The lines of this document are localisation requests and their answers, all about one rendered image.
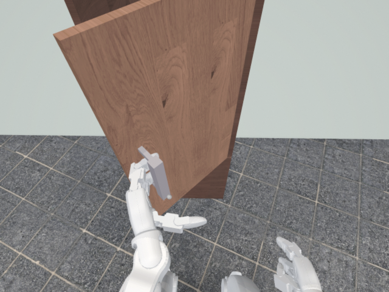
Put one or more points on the right robot thigh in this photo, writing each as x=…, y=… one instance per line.
x=237, y=283

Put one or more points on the robot thigh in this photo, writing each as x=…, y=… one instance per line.
x=237, y=283
x=169, y=282

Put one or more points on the robot right hand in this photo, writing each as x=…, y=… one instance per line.
x=301, y=273

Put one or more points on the handle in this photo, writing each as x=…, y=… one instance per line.
x=158, y=174

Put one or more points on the cupboard door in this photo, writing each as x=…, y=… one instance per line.
x=164, y=75

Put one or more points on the robot left hand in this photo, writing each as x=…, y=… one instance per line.
x=141, y=216

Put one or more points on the robot left forearm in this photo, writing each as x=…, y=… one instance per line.
x=150, y=263

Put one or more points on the left robot thigh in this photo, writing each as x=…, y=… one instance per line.
x=169, y=282

